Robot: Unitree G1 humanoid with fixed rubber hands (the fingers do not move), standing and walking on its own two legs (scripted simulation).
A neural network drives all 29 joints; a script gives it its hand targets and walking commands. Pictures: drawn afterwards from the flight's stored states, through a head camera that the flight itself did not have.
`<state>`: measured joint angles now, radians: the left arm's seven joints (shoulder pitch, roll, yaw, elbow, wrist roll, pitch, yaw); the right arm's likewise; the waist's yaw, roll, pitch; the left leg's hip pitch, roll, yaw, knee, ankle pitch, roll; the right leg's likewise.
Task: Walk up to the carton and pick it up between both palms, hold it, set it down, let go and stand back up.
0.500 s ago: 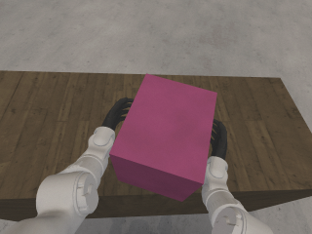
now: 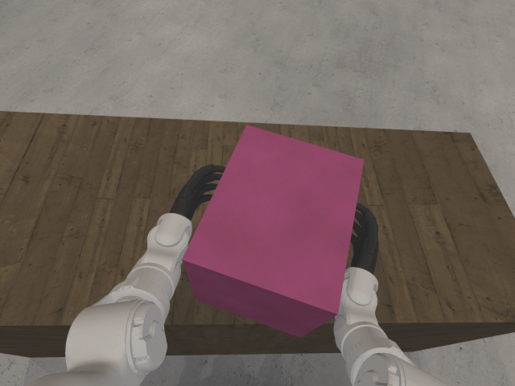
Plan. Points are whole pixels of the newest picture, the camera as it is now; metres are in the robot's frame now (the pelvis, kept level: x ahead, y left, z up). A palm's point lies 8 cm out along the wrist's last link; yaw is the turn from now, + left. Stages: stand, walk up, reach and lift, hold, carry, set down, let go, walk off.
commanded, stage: reach and lift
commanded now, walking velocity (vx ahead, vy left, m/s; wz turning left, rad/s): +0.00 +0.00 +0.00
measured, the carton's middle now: (274, 234) +0.38 -0.05 -0.05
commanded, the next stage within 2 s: none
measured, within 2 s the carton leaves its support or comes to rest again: leaves its support in 1.34 s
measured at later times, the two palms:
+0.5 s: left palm (187, 206) +0.41 +0.10 +0.00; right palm (361, 258) +0.32 -0.19 -0.02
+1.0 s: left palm (183, 211) +0.40 +0.10 +0.00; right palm (360, 258) +0.32 -0.19 -0.02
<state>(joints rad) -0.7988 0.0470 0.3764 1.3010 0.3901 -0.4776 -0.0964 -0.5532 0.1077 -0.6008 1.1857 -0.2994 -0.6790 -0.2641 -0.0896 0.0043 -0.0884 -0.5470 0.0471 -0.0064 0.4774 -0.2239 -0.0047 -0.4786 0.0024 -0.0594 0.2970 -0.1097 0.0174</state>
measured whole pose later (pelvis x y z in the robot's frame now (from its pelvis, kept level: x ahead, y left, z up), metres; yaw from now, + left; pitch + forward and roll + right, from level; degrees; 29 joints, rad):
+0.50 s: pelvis +0.00 -0.01 +0.00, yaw +0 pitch +18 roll -3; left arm -0.80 0.05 0.36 1.24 0.43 -0.44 -0.11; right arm -0.57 0.11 -0.59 1.23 -0.28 -0.72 -0.29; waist -0.07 -0.02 -0.09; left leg -0.56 0.06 -0.01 0.43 -0.19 -0.02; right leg -0.48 0.01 -0.06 0.24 -0.07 0.01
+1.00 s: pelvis -0.01 -0.01 +0.00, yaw +0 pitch +20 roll -2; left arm -0.79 0.07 0.27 1.26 0.33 -0.49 -0.07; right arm -0.59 0.08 -0.53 1.28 -0.24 -0.77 -0.30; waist -0.06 0.00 -0.12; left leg -0.59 0.06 -0.01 0.42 -0.16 -0.02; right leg -0.52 0.01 -0.07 0.22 -0.04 0.00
